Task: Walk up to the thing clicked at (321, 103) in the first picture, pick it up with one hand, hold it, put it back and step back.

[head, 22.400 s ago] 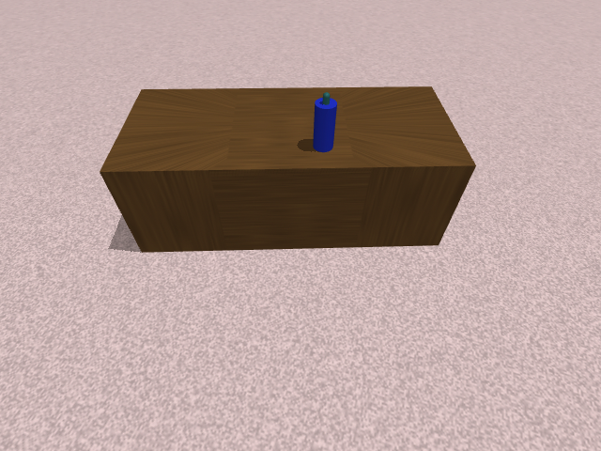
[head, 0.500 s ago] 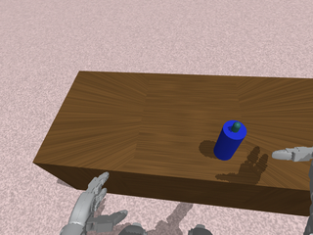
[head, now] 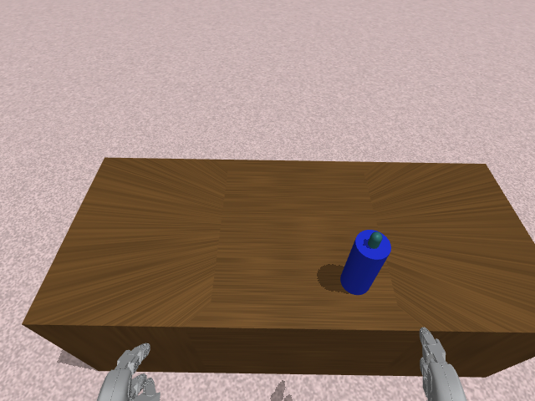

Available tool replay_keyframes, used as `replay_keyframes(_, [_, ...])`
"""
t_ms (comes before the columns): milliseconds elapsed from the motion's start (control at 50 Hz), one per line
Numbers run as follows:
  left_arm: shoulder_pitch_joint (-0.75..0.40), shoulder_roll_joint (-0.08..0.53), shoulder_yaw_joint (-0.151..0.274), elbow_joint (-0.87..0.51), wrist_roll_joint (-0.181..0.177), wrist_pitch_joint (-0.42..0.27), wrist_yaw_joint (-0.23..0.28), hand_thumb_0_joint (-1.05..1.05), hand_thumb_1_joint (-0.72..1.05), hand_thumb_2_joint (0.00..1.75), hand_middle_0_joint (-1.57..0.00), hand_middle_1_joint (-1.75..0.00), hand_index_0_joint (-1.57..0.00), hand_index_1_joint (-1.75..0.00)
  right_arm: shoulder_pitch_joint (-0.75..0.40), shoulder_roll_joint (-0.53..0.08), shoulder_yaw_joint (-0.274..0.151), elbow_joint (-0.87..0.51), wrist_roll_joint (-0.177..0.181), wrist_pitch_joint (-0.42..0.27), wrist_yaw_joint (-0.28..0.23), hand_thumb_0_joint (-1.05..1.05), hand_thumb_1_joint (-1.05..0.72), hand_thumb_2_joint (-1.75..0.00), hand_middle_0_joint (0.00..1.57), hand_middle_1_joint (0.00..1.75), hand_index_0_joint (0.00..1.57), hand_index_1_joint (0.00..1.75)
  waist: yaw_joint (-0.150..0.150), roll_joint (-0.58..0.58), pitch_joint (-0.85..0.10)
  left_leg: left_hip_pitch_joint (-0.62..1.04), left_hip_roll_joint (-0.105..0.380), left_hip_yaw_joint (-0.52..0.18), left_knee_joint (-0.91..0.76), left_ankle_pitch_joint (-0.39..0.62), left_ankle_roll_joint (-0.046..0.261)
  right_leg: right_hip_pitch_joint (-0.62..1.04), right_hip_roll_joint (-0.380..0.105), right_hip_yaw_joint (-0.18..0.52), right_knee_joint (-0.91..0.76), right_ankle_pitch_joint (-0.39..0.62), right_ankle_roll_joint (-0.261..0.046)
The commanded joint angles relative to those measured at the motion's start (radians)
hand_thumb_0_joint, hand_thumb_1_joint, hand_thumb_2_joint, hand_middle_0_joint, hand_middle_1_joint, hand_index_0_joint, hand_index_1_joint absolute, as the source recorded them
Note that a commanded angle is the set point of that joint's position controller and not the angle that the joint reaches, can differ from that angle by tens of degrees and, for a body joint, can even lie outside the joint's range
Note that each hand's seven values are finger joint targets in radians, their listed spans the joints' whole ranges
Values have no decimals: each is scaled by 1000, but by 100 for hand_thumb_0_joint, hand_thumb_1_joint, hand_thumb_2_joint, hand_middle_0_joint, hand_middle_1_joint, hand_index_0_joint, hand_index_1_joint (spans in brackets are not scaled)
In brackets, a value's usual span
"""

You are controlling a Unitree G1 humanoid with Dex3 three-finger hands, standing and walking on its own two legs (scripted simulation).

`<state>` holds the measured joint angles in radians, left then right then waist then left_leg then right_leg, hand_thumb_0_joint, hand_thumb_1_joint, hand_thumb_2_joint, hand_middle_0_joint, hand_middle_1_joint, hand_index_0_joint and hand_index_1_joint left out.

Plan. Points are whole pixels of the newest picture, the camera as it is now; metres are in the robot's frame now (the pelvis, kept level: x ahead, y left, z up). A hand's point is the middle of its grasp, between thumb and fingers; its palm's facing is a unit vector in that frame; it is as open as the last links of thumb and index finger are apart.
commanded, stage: home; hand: right
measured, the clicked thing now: (365, 260) +0.45 -0.20 -0.18
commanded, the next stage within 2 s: none
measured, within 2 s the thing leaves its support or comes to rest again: neither
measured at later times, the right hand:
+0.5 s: hand out of the picture +0.14 -0.17 -0.07, palm faces +0.12 +0.96 -0.26, open 17.6 cm
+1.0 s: hand out of the picture +0.15 -0.19 -0.07, palm faces +0.11 +0.96 -0.27, open 17.6 cm
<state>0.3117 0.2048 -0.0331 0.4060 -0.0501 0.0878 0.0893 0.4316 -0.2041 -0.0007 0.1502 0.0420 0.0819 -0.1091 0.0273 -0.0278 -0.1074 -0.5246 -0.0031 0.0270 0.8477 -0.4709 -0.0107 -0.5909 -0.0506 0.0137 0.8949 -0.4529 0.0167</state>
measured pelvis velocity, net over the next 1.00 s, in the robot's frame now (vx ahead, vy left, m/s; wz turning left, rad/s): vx -0.01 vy -0.01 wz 0.00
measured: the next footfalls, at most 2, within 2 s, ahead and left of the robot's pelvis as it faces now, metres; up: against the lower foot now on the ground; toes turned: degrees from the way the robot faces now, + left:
none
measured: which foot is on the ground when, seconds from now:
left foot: down 0.00-1.00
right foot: down 0.00-1.00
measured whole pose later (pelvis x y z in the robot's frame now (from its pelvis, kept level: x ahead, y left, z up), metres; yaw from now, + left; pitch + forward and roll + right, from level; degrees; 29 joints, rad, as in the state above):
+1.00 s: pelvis -0.01 -0.01 +0.00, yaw +0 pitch +6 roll +2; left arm 0.27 0.20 -0.03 0.52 -0.01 -0.11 0.15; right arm 0.45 -0.20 0.01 0.04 0.01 0.23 -0.14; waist 0.02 -0.02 -0.09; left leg -0.51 0.00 0.02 0.87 -0.46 -0.02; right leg -0.59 -0.04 0.01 0.93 -0.45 0.01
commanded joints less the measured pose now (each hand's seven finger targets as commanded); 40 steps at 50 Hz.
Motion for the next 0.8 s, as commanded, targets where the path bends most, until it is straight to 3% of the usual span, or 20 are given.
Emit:
replay_keyframes(0, [-72, 119, 60, -129, 5, -88, 36, 0, 90, 90, -20, -30, -20, -30, -67, -124, -60, -230, -9, -35, -22, 0, 55, -5, 5, 5, 5, 5, 18, 76, -87, 7, -9, 6, -110, 353, -9, 101, 27, -30, -80, 286, -43])
replay_keyframes(100, [-91, 121, 66, -110, 13, -135, 56, 0, 90, 90, -20, -30, -20, -30, -80, -134, -77, -281, -19, -13, -35, 0, 59, -3, 5, 5, 5, 5, 5, 17, -123, 11, 2, -10, -114, 273, -1, 112, 38, -34, -79, 225, -39])
replay_keyframes(160, [-90, 108, 57, -90, 16, -157, 61, 0, 90, 90, -20, -30, -20, -30, -39, -96, -39, -274, -19, 7, -36, 0, 59, -3, 5, 5, 5, 5, 3, 25, -107, 19, 12, -28, -137, 250, -6, 102, 44, -41, -72, 201, -38])
replay_keyframes(220, [-96, 106, 54, -81, 20, -177, 60, 0, 90, 90, -20, -30, -20, -30, 24, -83, -42, -253, -24, 30, -40, 0, 59, -3, 5, 5, 5, 5, -13, 31, -113, 30, 10, -15, -127, 295, -7, 98, 46, -41, -67, 239, -38])
replay_keyframes(240, [-102, 106, 52, -73, 21, -179, 57, 0, 90, 90, -20, -30, -20, -30, 51, -65, -28, -217, -24, 37, -37, 0, 59, -3, 5, 5, 5, 5, -14, 30, -77, 22, 11, -16, -133, 273, -8, 84, 47, -42, -70, 219, -37])
replay_keyframes(300, [-120, 110, 55, -73, 23, -188, 56, 0, 90, 90, -20, -30, -20, -30, 24, -97, -62, -224, -25, 43, -38, 0, 57, -4, 5, 5, 5, 5, -19, 53, -46, 4, 12, -13, -151, 216, -9, 49, 49, -43, -79, 177, -36])
replay_keyframes(400, [-129, 117, 56, -80, 26, -204, 65, 0, 90, 90, -20, -30, -20, -30, -25, -119, -72, -264, -24, 45, -33, 0, 58, -3, 5, 5, 5, 5, -5, 51, -17, -20, 18, -31, -173, 133, -8, 45, 49, -43, -86, 118, -34])
replay_keyframes(480, [-118, 122, 57, -77, 27, -218, 70, 0, 90, 90, -20, -30, -20, -30, -29, -102, -51, -295, -25, 51, -36, 0, 56, -4, 5, 5, 5, 5, 0, 12, -76, -3, 0, -7, -139, 172, 2, 88, 43, -35, -98, 142, -32])
replay_keyframes(540, [-119, 121, 56, -67, 30, -228, 76, 0, 90, 90, -20, -30, -20, -30, -39, -77, -26, -288, -27, 55, -37, 0, 56, -4, 5, 5, 5, 5, 5, 18, -65, -7, -4, 5, -136, 156, 4, 88, 42, -34, -106, 130, -30])
replay_keyframes(620, [-114, 125, 61, -55, 32, -238, 76, 0, 90, 90, -20, -30, -20, -30, -8, -70, -30, -280, -32, 67, -43, 0, 56, -4, 5, 5, 5, 5, -6, -1, -86, -4, -14, 22, -110, 195, 10, 110, 33, -23, -111, 183, -25])
replay_keyframes(760, [-123, 122, 57, -51, 35, -247, 79, 0, 90, 90, -20, -30, -20, -30, -18, -97, -53, -275, -32, 78, -44, 0, 57, -4, 5, 5, 5, 5, -13, 5, -41, -6, -16, 29, -122, 155, 9, 84, 33, -22, -126, 151, -25])
replay_keyframes(780, [-118, 122, 60, -52, 36, -248, 80, 0, 90, 90, -20, -30, -20, -30, -1, -94, -57, -284, -32, 78, -45, 0, 57, -4, 5, 5, 5, 5, -19, 1, -76, 16, -17, 28, -114, 188, 11, 98, 32, -22, -121, 185, -24])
